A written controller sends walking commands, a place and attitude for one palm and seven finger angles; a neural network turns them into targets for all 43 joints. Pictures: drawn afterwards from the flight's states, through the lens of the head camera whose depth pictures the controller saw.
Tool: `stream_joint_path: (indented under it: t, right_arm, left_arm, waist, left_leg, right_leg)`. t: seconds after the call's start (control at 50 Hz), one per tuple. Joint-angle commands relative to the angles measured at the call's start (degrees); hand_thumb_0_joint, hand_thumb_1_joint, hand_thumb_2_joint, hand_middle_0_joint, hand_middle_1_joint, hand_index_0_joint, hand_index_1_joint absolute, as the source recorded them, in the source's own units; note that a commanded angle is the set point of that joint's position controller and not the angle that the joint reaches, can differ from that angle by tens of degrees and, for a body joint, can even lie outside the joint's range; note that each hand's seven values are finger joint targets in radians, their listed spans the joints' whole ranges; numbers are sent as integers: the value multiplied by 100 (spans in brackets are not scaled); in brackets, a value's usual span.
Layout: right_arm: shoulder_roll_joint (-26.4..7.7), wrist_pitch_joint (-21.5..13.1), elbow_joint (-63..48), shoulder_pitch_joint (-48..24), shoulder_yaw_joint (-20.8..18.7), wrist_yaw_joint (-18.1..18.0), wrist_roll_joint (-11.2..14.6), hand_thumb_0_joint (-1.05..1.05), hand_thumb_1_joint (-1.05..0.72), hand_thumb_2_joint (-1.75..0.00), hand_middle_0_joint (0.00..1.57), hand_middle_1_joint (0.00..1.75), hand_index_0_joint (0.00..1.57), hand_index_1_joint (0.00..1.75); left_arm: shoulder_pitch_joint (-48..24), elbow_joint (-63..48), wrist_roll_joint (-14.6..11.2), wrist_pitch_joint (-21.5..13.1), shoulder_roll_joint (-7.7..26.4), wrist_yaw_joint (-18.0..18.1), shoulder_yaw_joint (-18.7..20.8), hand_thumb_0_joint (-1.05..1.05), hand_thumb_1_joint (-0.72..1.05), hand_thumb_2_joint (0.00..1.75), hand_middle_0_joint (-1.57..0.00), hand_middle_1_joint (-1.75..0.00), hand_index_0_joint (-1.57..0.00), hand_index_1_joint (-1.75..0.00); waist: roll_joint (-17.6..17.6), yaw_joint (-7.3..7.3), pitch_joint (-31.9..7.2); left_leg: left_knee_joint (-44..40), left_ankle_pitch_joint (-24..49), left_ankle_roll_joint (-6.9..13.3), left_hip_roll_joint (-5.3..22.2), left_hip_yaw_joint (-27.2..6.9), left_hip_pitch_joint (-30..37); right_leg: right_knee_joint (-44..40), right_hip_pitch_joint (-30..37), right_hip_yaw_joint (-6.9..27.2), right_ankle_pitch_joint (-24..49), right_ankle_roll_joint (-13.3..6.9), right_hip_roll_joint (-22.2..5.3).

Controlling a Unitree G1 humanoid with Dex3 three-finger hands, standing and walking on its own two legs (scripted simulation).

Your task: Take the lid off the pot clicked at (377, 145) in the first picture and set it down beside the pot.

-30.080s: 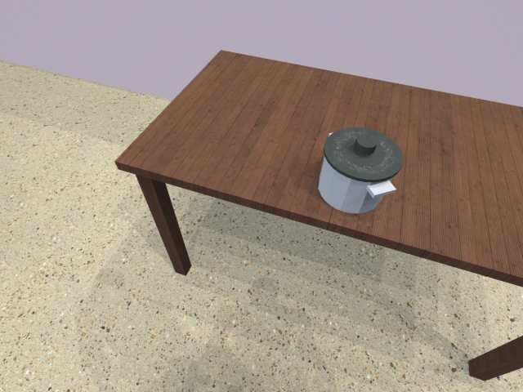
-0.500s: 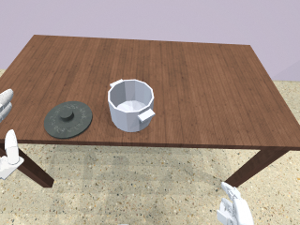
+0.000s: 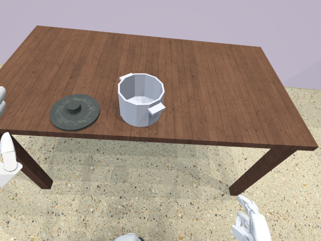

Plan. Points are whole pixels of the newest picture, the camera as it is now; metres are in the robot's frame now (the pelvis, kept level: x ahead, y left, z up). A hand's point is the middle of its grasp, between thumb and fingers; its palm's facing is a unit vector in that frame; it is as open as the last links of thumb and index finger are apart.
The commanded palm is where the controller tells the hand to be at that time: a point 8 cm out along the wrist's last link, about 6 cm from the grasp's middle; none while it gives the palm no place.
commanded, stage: step back with the hand held close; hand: left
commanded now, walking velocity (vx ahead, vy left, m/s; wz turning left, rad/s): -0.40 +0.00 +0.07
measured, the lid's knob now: (74, 106) +0.52 +0.33 -0.06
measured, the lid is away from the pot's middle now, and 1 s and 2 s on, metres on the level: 0.23 0.23 0.23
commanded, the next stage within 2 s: stop stepping back and stand still in 0.36 s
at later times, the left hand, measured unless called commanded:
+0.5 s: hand out of the picture +0.09 +0.25 +0.16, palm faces +0.40 -0.87 -0.27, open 7.5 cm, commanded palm +0.00 +0.29 +0.19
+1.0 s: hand out of the picture -0.01 +0.29 +0.15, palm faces +0.39 -0.86 -0.31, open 7.5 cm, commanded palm -0.08 +0.31 +0.19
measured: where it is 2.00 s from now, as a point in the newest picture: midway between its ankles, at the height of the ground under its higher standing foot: outside the picture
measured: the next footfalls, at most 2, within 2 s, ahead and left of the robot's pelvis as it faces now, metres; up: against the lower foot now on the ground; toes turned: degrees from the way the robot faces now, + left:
right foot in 0.08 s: -0.03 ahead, -0.19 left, +0.00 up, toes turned -3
left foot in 0.44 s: -0.01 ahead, +0.07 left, +0.00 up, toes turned +2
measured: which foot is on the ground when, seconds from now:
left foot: down 0.00-0.30, up 0.32-0.42, down 0.44-0.80, up 0.82-0.96, down 0.98-1.00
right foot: up 0.00-0.06, down 0.08-0.44, up 0.46-0.74, down 0.76-1.00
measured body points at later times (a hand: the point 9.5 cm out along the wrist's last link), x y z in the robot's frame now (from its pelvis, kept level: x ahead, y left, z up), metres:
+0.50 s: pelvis -0.12 +0.00 -0.04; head -0.12 +0.06 +0.41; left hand +0.07 +0.30 +0.17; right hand +0.05 -0.25 -0.08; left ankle -0.05 +0.07 -0.73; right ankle -0.08 -0.18 -0.70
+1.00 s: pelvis -0.21 +0.04 -0.03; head -0.23 +0.08 +0.42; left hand -0.04 +0.33 +0.17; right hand -0.08 -0.22 -0.08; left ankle -0.21 +0.10 -0.73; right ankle -0.29 -0.12 -0.73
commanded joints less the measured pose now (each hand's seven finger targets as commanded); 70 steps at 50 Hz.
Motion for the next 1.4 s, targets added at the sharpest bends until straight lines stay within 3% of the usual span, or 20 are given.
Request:
stream_joint_path:
  t: [0.0, 0.2, 0.32, 0.38, 0.42, 0.44, 0.46, 0.48, 0.5, 0.62, 0.72, 0.76, 0.82, 0.94, 0.98, 1.04, 1.22, 1.24, 1.34, 1.38]
  right_arm:
    - [-892, -353, -676, -267, -255, -4, -3, 0, -90, -90, 20, 30, 20, 30]
    - [-823, -93, -1010, -525, -302, 23, 108, 0, -90, -90, 20, 30, 20, 30]
    - [-632, -42, -620, -462, -290, -29, 109, 0, -90, -90, 20, 30, 20, 30]
    - [-696, -37, -719, -636, -160, -58, 152, 0, -90, -90, 20, 30, 20, 30]
    - [-838, -232, -750, -670, -158, -104, 139, 0, -90, -90, 20, 30, 20, 30]
    - [-1700, -64, 722, 93, -506, 350, -237, 0, -90, -90, 20, 30, 20, 30]
    - [-704, -381, -1067, -825, -424, 312, 196, 0, -90, -90, 20, 30, 20, 30]
    - [-903, -493, -500, -296, -323, 145, -37, 0, -90, -90, 20, 30, 20, 30]
    - [-834, -498, -656, -476, -379, 217, -38, 0, -90, -90, 20, 30, 20, 30]
    - [-708, -292, -858, -437, -317, 528, 40, 0, -90, -90, 20, 30, 20, 30]
    - [-674, -92, -910, -100, -227, 227, 97, 0, -90, -90, 20, 30, 20, 30]
    - [-658, 85, -860, 28, -276, 84, 192, 0, -90, -90, 20, 30, 20, 30]
    - [-898, 212, -960, -247, -362, 68, 303, 0, -90, -90, 20, 30, 20, 30]
    - [-628, -97, -839, -524, 15, -26, 219, 0, -90, -90, 20, 30, 20, 30]
    - [-793, -390, -1007, -377, -176, 25, 158, 0, -90, -90, 20, 30, 20, 30]
    - [-683, -502, -992, -395, -173, 189, -6, 0, -90, -90, 20, 30, 20, 30]
    - [-686, -183, -761, -113, -181, 234, 87, 0, -90, -90, 20, 30, 20, 30]
    - [-1147, -256, 48, -271, -398, 277, -60, 0, -90, -90, 20, 30, 20, 30]
    - [-1246, 346, 209, 834, -493, 186, -344, 0, -90, -90, 20, 30, 20, 30]
    - [-1279, 403, 499, 1001, -500, 163, -360, 0, -90, -90, 20, 30, 20, 30]
  left_arm:
    - [101, -1144, -22, -361, 569, -17, 199, 0, 90, 90, -20, -30, -20, -30]
    - [614, -1246, -266, -471, 981, -235, 712, 0, 90, 90, -20, -30, -20, -30]
    - [-653, -1106, -169, -413, 854, -113, 318, 0, 90, 90, -20, -30, -20, -30]
    - [-1301, -974, -81, -400, 846, -82, 246, 0, 90, 90, -20, -30, -20, -30]
    - [-1484, -1117, -40, -592, 801, -7, 322, 0, 90, 90, -20, -30, -20, -30]
    - [-2478, 3163, 499, 1012, -1059, -637, -1939, 0, 90, 90, -20, -30, -20, -30]
    - [-3075, -2923, -49, -255, 1566, -227, 645, 0, 90, 90, -20, -30, -20, -30]
    - [-1564, -1647, -133, -617, 1639, -135, 1152, 0, 90, 90, -20, -30, -20, -30]
    - [-906, -2056, -89, -678, 1806, -101, 1191, 0, 90, 90, -20, -30, -20, -30]
    - [639, -2912, -87, -337, 1136, -44, 964, 0, 90, 90, -20, -30, -20, -30]
    - [109, -878, -105, -93, 921, -140, 836, 0, 90, 90, -20, -30, -20, -30]
    - [-411, -239, -182, -88, 1022, -194, 823, 0, 90, 90, -20, -30, -20, -30]
    - [-897, -139, -108, 54, 1011, -153, 511, 0, 90, 90, -20, -30, -20, -30]
    - [-1354, -920, 142, -301, 519, -103, -191, 0, 90, 90, -20, -30, -20, -30]
    - [-1119, -1796, 146, -407, 677, 12, 31, 0, 90, 90, -20, -30, -20, -30]
    - [-566, -2557, 42, -335, 1351, 57, 706, 0, 90, 90, -20, -30, -20, -30]
    - [447, -839, -88, -129, 654, 34, 712, 0, 90, 90, -20, -30, -20, -30]
    - [-1054, 3165, 656, 1006, -954, -531, -1773, 0, 90, 90, -20, -30, -20, -30]
    - [-2073, 4180, 719, 1590, -1204, -904, -1999, 0, 90, 90, -20, -30, -20, -30]
    - [-2329, 4867, 653, 1609, -1167, -870, -1984, 0, 90, 90, -20, -30, -20, -30]
  waist:
    - [930, 3, -1077]
    - [632, -46, -1117]
    - [-1177, -352, -456]
    - [-367, -364, 278]
    - [1649, -386, 640]
    - [1990, -1059, 1107]
    - [1350, -16, -394]
    - [2082, -258, -457]
    - [1332, 10, -1012]
    - [1961, 21, -1234]
    - [1274, -74, -761]
    - [-477, -157, -566]
    - [-2242, -119, -163]
    - [688, -197, 436]
    - [2207, -54, -373]
    - [1703, -159, -1092]
    - [1036, -206, -326]
    - [1042, -876, -22]
    - [-955, -785, -655]
    - [-797, -691, -782]
  left_leg:
    - [-1102, 1245, -94, 1461, -1630, 1453]
    - [-291, -2447, -549, 628, -920, 425]
    - [3514, -1443, -743, 58, -774, 1208]
    - [1676, -1477, -630, 310, -991, 735]
    - [-1171, -1109, -124, 1182, -2042, -243]
    - [-577, 3245, -258, 1155, -2646, -714]
    - [-1155, 1560, 229, 1942, -2153, -91]
    - [-1296, 267, 184, 1877, -2967, -243]
    - [-1412, -894, 164, 1877, -3193, -213]
    - [-1337, -2751, -156, 1055, -1643, -139]
    - [-472, -2445, -714, 523, -878, -192]
    - [1992, -2022, -686, -145, 49, 284]
    - [4927, -1405, -526, -148, -627, -524]
    - [-311, -801, -295, 89, -34, 264]
    - [-878, 1257, 87, 1017, -1625, 2303]
    - [-987, 1062, 231, 1610, -3378, 1653]
    - [-1891, -2120, -215, 1234, -1527, 29]
    - [-452, -1338, 134, 1272, -1985, 123]
    - [-1085, -1016, 534, 1542, -3279, 1547]
    - [-1358, -1148, 424, 1606, -3609, 1807]
  right_leg:
    - [-1186, 190, 45, 602, 59, -151]
    - [-1301, -56, -356, 164, -429, -326]
    - [-1951, -2270, 786, 1116, -1041, -1972]
    - [-854, -1945, 108, 1542, -574, -1422]
    - [1625, -1558, 67, 438, -242, -303]
    - [3267, -2079, 571, -448, 38, 85]
    - [3481, -961, 606, -912, 115, 321]
    - [4080, -1409, 737, -836, 85, 236]
    - [4283, -1304, 945, -625, 40, 309]
    - [1577, -208, -136, 322, -28, 338]
    - [-1421, 1117, -977, 323, -316, 504]
    - [-2367, 348, -313, 822, -746, -354]
    - [-2266, -338, 1067, 2997, -1400, -1588]
    - [-223, 16, -245, 1530, -789, -703]
    - [1830, -1360, -392, 28, -292, 277]
    - [3361, -1562, 384, -496, -138, 326]
    - [1006, -404, -504, 589, -198, 259]
    - [903, -1504, -50, 297, -10, -348]
    - [1642, -2194, -10, -340, -13, -40]
    - [2237, -2459, 367, -67, 34, -95]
